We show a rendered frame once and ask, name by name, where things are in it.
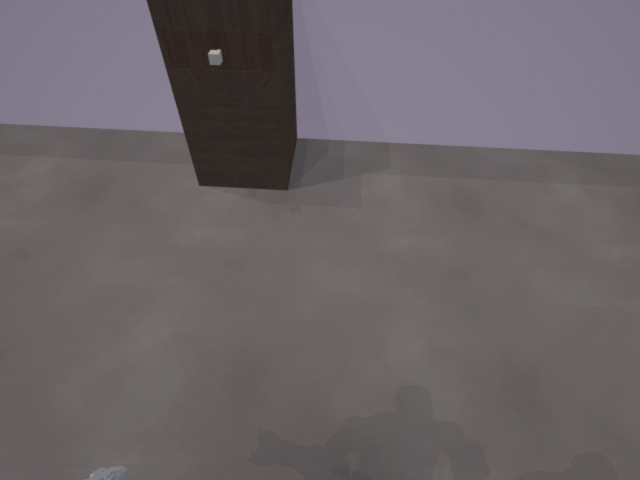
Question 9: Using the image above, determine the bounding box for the drawer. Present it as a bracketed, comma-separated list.
[162, 27, 275, 72]

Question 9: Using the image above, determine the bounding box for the handle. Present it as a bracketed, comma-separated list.
[208, 49, 223, 65]

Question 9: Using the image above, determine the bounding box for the cabinet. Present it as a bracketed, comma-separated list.
[147, 0, 297, 190]

